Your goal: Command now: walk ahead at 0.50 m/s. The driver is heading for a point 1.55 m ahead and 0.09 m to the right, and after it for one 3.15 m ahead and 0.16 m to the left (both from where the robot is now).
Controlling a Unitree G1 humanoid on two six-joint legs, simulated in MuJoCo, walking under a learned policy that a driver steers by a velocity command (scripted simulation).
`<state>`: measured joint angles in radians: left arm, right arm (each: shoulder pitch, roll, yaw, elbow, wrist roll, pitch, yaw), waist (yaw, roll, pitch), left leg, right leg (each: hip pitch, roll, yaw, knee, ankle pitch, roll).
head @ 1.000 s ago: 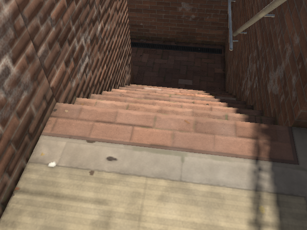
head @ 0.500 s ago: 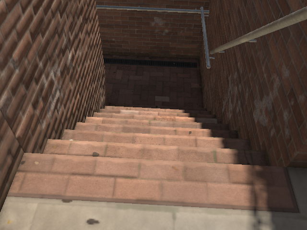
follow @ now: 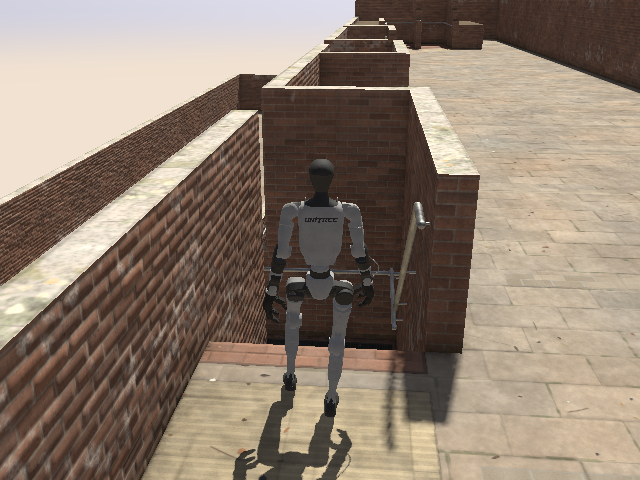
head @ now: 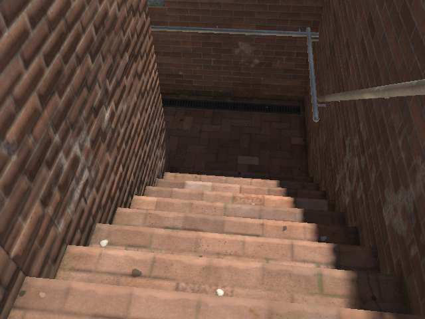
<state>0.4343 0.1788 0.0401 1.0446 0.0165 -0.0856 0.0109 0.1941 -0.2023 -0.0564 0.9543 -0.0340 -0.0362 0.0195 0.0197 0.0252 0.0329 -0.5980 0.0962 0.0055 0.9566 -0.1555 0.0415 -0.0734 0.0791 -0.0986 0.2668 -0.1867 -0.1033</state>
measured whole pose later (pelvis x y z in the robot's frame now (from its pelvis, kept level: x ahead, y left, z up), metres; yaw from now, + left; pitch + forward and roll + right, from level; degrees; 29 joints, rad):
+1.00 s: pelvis +0.43 +0.02 -0.01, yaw +0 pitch -2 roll +0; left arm 0.39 0.21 0.03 0.92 0.00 -0.05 0.00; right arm 0.30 -0.24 -0.08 0.94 -0.01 0.03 -0.03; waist 0.00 0.02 0.02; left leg -0.54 -0.02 -0.11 1.18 -0.31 0.03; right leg -0.18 0.07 -0.08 0.49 -0.29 -0.11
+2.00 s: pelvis +0.78 +0.15 -0.31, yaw -11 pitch -2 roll +1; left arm 0.17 0.22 0.08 0.90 0.03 0.03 -0.02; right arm 0.53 -0.19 0.00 0.98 -0.04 -0.10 -0.03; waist -0.04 -0.04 -0.03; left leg -0.25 0.04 0.22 1.13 -0.84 0.05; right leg -0.71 0.04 0.11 0.84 0.53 -0.05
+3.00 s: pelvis +1.26 +0.03 -0.70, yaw -15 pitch -1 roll -2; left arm 0.07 0.20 0.01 0.88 0.04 -0.03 -0.01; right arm 0.62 -0.13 0.01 1.00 0.01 -0.04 -0.04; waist -0.12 -0.05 -0.03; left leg -0.27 -0.18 -0.16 1.06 -0.74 0.12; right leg -0.64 0.02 0.06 0.74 0.44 -0.01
